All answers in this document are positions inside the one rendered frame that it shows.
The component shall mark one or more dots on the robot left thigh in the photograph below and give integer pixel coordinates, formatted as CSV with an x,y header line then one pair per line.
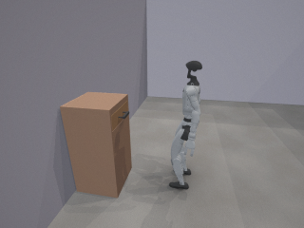
x,y
178,141

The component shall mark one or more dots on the left robot forearm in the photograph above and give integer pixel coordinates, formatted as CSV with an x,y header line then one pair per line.
x,y
194,124

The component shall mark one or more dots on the left robot hand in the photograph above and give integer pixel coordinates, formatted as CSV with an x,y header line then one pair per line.
x,y
190,144

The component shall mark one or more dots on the handle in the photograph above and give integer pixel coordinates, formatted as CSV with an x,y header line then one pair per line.
x,y
125,115

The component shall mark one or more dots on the robot left upper arm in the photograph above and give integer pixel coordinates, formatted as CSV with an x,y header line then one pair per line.
x,y
193,99

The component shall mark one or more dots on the cabinet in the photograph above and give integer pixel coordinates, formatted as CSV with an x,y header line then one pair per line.
x,y
100,158

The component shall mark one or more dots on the robot torso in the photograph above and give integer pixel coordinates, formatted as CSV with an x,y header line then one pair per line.
x,y
186,106

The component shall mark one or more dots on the drawer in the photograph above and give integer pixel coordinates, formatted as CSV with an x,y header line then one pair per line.
x,y
115,120

